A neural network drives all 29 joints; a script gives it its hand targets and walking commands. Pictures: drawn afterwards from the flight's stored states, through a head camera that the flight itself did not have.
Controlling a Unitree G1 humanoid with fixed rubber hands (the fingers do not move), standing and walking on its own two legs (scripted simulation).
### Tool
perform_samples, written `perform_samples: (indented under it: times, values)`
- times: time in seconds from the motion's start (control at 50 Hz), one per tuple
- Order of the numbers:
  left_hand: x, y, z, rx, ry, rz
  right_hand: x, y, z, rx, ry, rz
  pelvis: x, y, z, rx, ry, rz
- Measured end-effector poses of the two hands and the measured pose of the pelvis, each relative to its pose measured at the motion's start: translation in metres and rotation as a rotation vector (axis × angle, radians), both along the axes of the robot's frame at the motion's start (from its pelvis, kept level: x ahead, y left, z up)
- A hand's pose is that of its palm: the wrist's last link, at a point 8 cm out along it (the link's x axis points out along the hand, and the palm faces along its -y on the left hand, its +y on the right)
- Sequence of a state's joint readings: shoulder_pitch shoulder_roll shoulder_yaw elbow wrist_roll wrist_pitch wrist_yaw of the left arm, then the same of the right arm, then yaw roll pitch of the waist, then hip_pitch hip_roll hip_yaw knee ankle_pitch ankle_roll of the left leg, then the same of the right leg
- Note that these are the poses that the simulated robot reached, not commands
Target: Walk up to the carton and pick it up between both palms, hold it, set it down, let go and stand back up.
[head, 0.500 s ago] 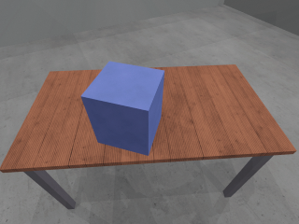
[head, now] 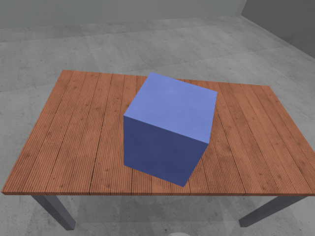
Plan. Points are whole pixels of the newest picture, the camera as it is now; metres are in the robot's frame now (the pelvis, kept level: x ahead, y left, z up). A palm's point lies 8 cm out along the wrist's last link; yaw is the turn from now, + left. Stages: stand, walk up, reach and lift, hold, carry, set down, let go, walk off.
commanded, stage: walk up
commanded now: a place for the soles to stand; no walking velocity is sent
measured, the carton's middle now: (167, 130) +0.42 -0.05 +0.00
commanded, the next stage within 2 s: none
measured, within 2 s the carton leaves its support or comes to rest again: neither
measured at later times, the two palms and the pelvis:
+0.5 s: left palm (44, 230) +0.18 +0.27 -0.11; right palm out of the picture +0.12 -0.34 -0.11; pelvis +0.03 -0.03 -0.01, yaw -4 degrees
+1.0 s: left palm out of the picture +0.12 +0.25 -0.11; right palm out of the picture +0.07 -0.36 -0.10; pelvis +0.01 -0.05 +0.01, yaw -4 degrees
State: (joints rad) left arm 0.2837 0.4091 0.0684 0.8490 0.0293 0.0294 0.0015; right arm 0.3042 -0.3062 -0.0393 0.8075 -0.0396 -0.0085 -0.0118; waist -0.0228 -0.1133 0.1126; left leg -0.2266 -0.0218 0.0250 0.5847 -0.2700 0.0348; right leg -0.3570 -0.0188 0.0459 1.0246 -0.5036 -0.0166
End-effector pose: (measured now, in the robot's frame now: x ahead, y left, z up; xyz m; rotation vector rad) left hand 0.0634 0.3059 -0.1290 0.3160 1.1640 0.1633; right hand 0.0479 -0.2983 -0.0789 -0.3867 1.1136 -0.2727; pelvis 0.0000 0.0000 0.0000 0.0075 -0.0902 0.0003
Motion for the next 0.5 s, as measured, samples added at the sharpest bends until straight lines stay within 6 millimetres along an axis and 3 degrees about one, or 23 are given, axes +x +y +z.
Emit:
perform_samples:
  times: [0.14, 0.32, 0.4, 0.5]
  values:
    - [0.053, -0.002, 0.008, 0.024, -0.016, -0.057, 0.04, -0.001, -0.004, -0.003, -0.035, 0.033, 0.023, 0.001, -0.002, 0.012, -0.003, -0.026]
    - [0.093, -0.022, 0.019, 0.066, -0.036, -0.083, 0.079, -0.032, -0.03, 0.031, -0.034, 0.033, 0.038, -0.018, -0.012, -0.024, 0.001, -0.059]
    - [0.105, -0.03, 0.022, 0.055, -0.047, -0.093, 0.083, -0.039, -0.032, 0.027, -0.025, 0.022, 0.037, -0.019, -0.01, -0.011, 0.019, -0.073]
    - [0.118, -0.04, 0.022, 0.033, -0.056, -0.102, 0.071, -0.046, -0.026, 0.02, 0.01, 0.018, 0.035, -0.025, -0.005, 0.001, 0.034, -0.075]
